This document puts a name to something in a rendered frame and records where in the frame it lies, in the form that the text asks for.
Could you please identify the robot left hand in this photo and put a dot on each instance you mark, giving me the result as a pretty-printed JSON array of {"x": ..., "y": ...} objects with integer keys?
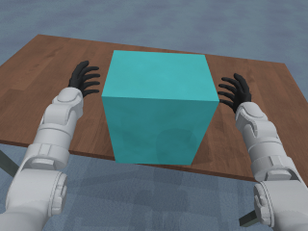
[{"x": 78, "y": 78}]

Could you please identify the carton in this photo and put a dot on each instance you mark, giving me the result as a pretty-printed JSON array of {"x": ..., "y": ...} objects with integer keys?
[{"x": 158, "y": 106}]

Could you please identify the right robot forearm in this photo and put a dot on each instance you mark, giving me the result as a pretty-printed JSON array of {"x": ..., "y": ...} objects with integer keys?
[{"x": 269, "y": 161}]

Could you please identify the robot left upper arm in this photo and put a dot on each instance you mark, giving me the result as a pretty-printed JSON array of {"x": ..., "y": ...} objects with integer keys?
[{"x": 36, "y": 196}]

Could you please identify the robot right hand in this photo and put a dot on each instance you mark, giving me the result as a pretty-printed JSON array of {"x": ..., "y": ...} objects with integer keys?
[{"x": 241, "y": 92}]

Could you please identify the table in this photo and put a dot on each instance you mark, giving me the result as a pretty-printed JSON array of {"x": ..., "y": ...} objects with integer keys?
[{"x": 32, "y": 77}]

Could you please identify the robot right upper arm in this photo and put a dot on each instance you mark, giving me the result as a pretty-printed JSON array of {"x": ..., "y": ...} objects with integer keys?
[{"x": 282, "y": 205}]

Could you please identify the left robot forearm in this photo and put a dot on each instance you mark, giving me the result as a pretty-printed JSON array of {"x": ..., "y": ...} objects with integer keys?
[{"x": 49, "y": 150}]

